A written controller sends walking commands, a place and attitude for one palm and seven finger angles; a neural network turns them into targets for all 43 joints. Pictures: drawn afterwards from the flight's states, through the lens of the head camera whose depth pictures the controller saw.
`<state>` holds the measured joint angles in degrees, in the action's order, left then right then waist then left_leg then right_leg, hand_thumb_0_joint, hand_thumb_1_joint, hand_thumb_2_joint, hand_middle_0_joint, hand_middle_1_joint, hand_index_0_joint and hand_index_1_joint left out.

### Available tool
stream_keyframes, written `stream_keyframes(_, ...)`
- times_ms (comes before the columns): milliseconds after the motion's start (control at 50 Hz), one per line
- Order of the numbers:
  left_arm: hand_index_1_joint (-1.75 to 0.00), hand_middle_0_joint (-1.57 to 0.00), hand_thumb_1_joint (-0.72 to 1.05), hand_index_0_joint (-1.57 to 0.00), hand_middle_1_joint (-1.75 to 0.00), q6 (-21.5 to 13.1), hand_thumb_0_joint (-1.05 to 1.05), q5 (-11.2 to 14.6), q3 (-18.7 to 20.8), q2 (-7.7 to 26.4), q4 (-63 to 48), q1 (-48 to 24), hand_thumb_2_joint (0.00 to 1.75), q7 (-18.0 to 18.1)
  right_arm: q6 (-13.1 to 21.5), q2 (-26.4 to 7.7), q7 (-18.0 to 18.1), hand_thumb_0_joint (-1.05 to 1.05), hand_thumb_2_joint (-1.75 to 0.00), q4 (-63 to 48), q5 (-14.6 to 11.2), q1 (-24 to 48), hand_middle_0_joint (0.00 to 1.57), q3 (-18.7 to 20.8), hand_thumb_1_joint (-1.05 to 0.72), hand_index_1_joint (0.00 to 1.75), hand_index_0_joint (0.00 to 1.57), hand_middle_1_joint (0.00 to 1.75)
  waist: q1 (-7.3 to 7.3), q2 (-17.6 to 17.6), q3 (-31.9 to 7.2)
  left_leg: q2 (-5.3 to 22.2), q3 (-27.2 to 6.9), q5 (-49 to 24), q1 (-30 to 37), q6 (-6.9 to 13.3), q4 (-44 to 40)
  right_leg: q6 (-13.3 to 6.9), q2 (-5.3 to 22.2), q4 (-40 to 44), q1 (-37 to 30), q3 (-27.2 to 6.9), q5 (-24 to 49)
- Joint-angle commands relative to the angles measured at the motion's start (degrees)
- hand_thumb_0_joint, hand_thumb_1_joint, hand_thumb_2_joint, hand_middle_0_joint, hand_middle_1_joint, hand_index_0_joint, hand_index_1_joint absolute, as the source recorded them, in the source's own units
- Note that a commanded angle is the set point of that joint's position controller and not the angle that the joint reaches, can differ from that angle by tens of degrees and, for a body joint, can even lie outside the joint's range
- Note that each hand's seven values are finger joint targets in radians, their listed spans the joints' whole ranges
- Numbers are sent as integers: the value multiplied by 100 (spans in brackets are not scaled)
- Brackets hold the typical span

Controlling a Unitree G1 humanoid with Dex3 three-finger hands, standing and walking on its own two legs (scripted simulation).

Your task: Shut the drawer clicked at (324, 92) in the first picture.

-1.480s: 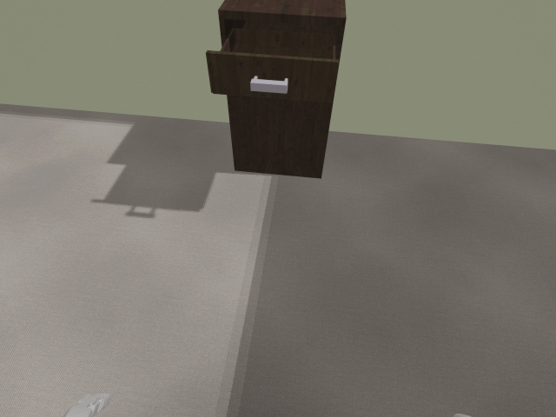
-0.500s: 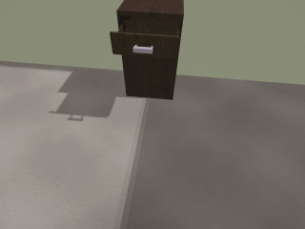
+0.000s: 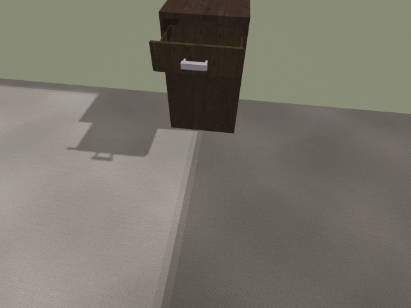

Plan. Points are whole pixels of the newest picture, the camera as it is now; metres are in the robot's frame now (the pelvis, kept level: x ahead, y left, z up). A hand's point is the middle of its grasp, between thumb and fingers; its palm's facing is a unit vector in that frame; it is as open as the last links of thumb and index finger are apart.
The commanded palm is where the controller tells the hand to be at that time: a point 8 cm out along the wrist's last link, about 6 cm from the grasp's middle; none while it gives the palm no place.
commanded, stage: walk to a spot facing it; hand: left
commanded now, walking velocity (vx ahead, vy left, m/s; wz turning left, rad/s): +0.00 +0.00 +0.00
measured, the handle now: (194, 63) +1.12 +0.11 -0.08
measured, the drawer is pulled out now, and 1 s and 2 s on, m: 0.29 0.29 0.29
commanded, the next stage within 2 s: take the last steps up to it in 1.22 s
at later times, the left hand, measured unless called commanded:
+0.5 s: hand out of the picture +0.08 +0.20 -0.19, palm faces -0.06 -0.99 -0.14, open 7.4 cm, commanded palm none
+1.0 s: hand (164, 240) +0.32 +0.13 -0.18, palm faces -0.03 -0.98 -0.19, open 7.2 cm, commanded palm none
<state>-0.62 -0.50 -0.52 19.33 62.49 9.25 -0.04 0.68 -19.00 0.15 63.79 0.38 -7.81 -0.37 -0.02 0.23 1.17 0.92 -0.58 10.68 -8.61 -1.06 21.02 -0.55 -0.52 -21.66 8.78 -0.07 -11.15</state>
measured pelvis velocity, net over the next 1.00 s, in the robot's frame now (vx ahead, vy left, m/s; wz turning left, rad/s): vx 0.28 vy -0.05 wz -0.06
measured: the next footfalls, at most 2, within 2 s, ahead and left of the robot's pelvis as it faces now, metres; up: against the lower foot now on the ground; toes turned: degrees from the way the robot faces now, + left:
right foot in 0.72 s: +0.32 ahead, -0.13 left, +0.00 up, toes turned -13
left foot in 1.26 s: +0.52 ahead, +0.10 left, +0.00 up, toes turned +9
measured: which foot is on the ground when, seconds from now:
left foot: down 0.00-0.72, up 0.74-1.00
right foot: down 0.00-0.34, up 0.36-0.70, down 0.72-1.00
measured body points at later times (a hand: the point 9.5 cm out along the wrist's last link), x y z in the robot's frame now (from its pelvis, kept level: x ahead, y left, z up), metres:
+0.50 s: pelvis +0.09 +0.02 -0.01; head +0.10 +0.04 +0.44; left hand +0.09 +0.25 -0.17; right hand -0.01 -0.19 -0.15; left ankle +0.01 +0.13 -0.75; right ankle +0.08 -0.10 -0.68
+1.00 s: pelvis +0.28 -0.05 -0.01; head +0.26 -0.04 +0.44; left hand +0.33 +0.18 -0.16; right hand +0.29 -0.29 -0.16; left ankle +0.34 +0.09 -0.66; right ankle +0.28 -0.12 -0.75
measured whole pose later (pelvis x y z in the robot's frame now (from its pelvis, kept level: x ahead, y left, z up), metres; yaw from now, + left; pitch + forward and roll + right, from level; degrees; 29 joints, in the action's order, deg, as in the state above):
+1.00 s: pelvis +0.28 -0.05 -0.01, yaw -4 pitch -2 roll -2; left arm -4.3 -1.2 2.8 9.7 61.4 16.7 0.8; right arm 1.3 -9.3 0.0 60.5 1.3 -14.5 3.9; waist 1.9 -1.1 -0.6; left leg 8.7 2.9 11.0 -34.7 -0.4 64.9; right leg -4.3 -2.0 -23.0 9.3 10.7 -12.2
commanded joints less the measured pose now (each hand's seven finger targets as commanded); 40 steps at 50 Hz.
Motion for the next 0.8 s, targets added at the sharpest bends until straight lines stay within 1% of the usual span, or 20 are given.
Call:
stream_keyframes(0,-30,-20,90,-20,-30,-122,0,-15,248,1154,-343,-231,90,73,118,-1120,57,0,-90,-353,12,225,20,200,-90,30,20,30,-8,6,-266,590,-540,-565,55,220,-360,-123,716,413,-40,-644,493)
stream_keyframes(40,-30,-20,90,-20,-30,-126,0,-10,243,1155,-340,-221,90,73,125,-1137,57,0,-90,-343,12,249,20,197,-90,30,20,30,-8,-35,-270,594,-524,-592,69,216,-363,-118,735,417,-60,-634,546)
stream_keyframes(80,-30,-20,90,-20,-30,-15,0,-12,103,463,-131,230,90,90,23,-397,26,0,-90,-170,59,-164,20,31,-90,30,20,30,-20,123,-316,483,-320,280,4,118,-168,-45,704,458,-48,-670,-609)
stream_keyframes(120,-30,-20,90,-20,-30,49,0,-48,152,523,-102,460,90,47,-23,-337,-1,0,-90,-151,98,-329,20,56,-90,30,20,30,-69,339,107,280,-166,1495,-506,142,68,-174,759,664,162,-971,-2020)
stream_keyframes(180,-30,-20,90,-20,-30,62,0,-62,298,720,-162,794,90,19,-17,-232,-21,0,-90,-248,121,-441,20,108,-90,30,20,30,-147,884,524,53,247,1725,-1203,113,998,-566,1185,1109,303,-1713,-3132)
stream_keyframes(220,-30,-20,90,-20,-30,12,0,-44,368,733,-220,879,90,27,45,-143,-25,0,-90,-324,107,-588,20,153,-90,30,20,30,-58,788,634,127,368,1461,-1150,135,1291,-799,1397,1124,443,-1893,-3022)
stream_keyframes(260,-30,-20,90,-20,-30,-37,0,-28,384,538,-303,765,90,16,134,-11,-21,0,-90,-249,81,-954,20,169,-90,30,20,30,142,453,624,214,354,1232,-469,189,751,-789,1167,666,909,-1471,-2385)
stream_keyframes(280,-30,-20,90,-20,-30,-36,0,-22,369,362,-352,624,90,-6,176,-4,-7,0,-90,-147,79,-1294,20,184,-90,30,20,30,267,115,662,306,117,1333,11,257,269,-634,785,106,1289,-991,-2051)
stream_keyframes(320,-30,-20,90,-20,-30,-71,0,-54,291,-208,-623,191,90,-48,239,-594,68,0,-90,131,148,-2349,20,394,-90,30,20,30,641,-1797,923,1925,-2257,2157,803,971,-1200,-165,-203,-2536,2869,410,-1846)
stream_keyframes(340,-30,-20,90,-20,-30,-119,0,-117,326,-113,-795,-91,90,-20,257,-469,101,0,-90,127,118,-2493,20,366,-90,30,20,30,607,-1314,1129,2232,-2519,1783,789,1235,-1397,-194,137,-3282,3288,-9,-1911)
stream_keyframes(400,-30,-20,90,-20,-30,-174,0,-120,376,-266,-659,92,90,-127,416,58,160,0,-90,33,64,-2192,20,275,-90,30,20,30,308,-438,1073,1979,-1637,112,849,1288,-1189,-139,573,-3969,3480,-128,-1113)
stream_keyframes(440,-30,-20,90,-20,-30,-154,0,-100,368,-474,-628,184,90,-159,500,181,195,0,-90,83,75,-2247,20,265,-90,30,20,30,198,-563,734,1720,-868,-1250,1192,1185,-999,-47,606,-3905,3404,50,-828)
stream_keyframes(480,-30,-20,90,-20,-30,-124,0,-85,344,-624,-664,57,90,-194,524,247,214,0,-90,175,72,-2361,20,271,-90,30,20,30,200,-751,597,1502,-324,-1543,1180,1067,-974,-35,598,-3436,3175,286,-597)
stream_keyframes(600,-30,-20,90,-20,-30,-141,0,-46,352,-798,-805,-364,90,-205,484,300,200,0,-90,383,102,-2489,20,314,-90,30,20,30,174,-862,723,1397,374,-2347,706,889,-815,-232,269,-1801,1895,841,-21)
stream_keyframes(660,-30,-20,90,-20,-30,-210,0,-92,477,-522,-422,879,90,-155,458,180,200,0,-90,366,52,-2269,20,342,-90,30,20,30,-446,-584,122,1293,715,-3330,413,697,764,-422,13,-1169,89,932,217)
stream_keyframes(680,-30,-20,90,-20,-30,-277,0,-126,586,-221,-166,1759,90,-108,458,266,155,0,-90,336,32,-2216,20,340,-90,30,20,30,-832,-247,-318,1049,827,-2605,-294,499,1970,-522,199,-1005,-1161,640,210)
stream_keyframes(700,-30,-20,90,-20,-30,-336,0,-150,755,435,-37,2405,90,-4,452,615,77,0,-90,207,-34,-2471,20,271,-90,30,20,30,-1000,1136,-1075,453,1033,103,-1641,290,3907,-997,1724,-412,-2334,-1386,-650)
stream_keyframes(720,-30,-20,90,-20,-30,-312,0,-40,804,773,28,2528,90,26,427,726,88,0,-90,6,-40,-2354,20,271,-90,30,20,30,-812,1490,-1263,48,433,2124,-2399,296,5538,-1369,2726,574,-2215,-3398,-986)
stream_keyframes(740,-30,-20,90,-20,-30,-267,0,28,773,568,-75,2008,90,39,401,694,85,0,-90,-48,-28,-1939,20,334,-90,30,20,30,-695,755,-486,379,31,1771,-2805,395,5999,-1370,2632,839,-1643,-3052,-1466)
stream_keyframes(780,-30,-20,90,-20,-30,-311,0,-16,573,-5,-318,1099,90,55,334,780,39,0,-90,-56,42,-1634,20,365,-90,30,20,30,-247,267,133,763,-17,840,-2551,341,5808,-1009,2192,1004,125,-2035,-1655)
